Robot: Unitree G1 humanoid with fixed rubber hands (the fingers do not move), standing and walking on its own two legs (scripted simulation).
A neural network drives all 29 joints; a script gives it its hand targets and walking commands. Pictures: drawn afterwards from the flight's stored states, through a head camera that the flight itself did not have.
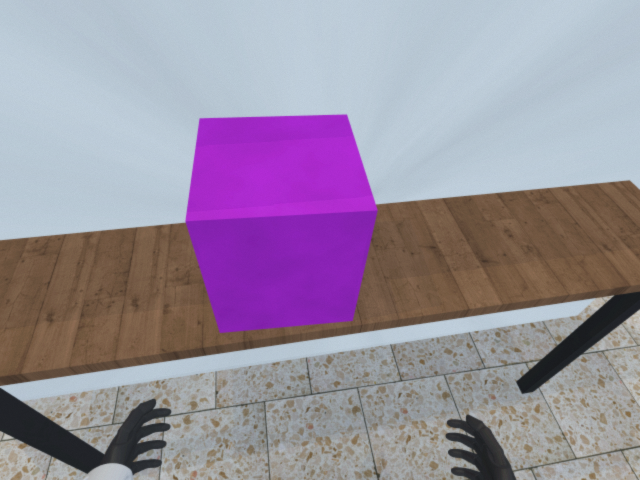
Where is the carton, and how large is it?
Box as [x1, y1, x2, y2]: [185, 114, 377, 332]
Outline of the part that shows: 346,114 199,119 185,221 220,332 352,320 377,210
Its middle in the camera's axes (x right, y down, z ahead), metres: -0.06 -0.02 +0.58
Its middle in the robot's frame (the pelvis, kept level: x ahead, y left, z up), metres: +0.45 +0.05 +0.04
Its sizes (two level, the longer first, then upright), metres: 0.210 0.200 0.250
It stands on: a table, 0.70 m high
